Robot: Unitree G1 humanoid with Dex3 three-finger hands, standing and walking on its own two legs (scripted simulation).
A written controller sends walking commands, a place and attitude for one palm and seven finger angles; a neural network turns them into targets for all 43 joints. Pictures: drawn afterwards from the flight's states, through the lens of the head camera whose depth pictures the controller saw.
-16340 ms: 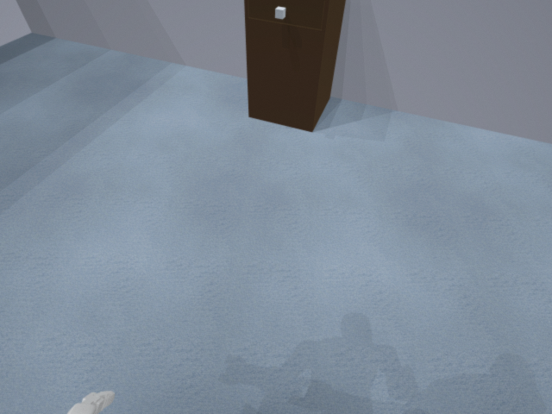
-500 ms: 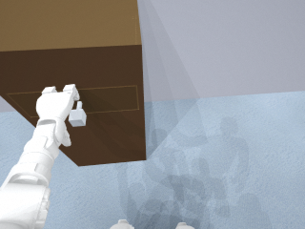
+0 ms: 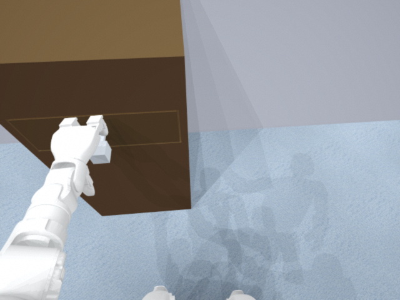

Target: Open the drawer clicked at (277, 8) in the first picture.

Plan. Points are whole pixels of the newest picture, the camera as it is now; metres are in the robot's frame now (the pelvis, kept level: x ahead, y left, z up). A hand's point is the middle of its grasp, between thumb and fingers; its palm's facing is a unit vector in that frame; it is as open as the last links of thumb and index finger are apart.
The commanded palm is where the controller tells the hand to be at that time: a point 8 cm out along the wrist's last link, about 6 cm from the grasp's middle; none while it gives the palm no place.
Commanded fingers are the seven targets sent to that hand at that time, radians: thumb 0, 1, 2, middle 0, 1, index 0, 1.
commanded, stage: lower the fingers behind the handle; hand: left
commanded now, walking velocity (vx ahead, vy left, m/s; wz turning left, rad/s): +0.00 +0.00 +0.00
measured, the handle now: (101, 145) +0.48 +0.25 -0.05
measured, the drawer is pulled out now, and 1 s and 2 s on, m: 0.00 0.00 0.00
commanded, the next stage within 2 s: close the thumb around the handle in 1.32 s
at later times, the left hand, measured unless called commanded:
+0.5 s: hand (92, 159) +0.43 +0.25 -0.04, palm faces -0.06 -0.04 -1.00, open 13.8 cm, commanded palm +0.41 +0.25 +0.01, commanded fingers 0.00 -0.50 0.30 -0.30 -1.20 -0.30 -1.20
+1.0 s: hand (96, 166) +0.42 +0.25 -0.07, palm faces -0.04 -0.06 -1.00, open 14.0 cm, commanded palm +0.40 +0.25 -0.01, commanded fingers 0.00 -0.50 0.30 -0.30 -1.20 -0.30 -1.20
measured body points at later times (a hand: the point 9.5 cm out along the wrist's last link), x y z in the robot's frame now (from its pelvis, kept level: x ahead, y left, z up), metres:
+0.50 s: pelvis -0.01 +0.01 -0.02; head +0.10 +0.01 +0.42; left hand +0.43 +0.25 +0.01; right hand +0.03 -0.27 -0.15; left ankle +0.01 +0.11 -0.70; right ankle -0.02 -0.12 -0.70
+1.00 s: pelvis -0.02 +0.01 -0.04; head +0.09 +0.02 +0.40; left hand +0.42 +0.25 -0.01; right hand +0.02 -0.27 -0.17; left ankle +0.01 +0.12 -0.70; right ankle -0.02 -0.12 -0.70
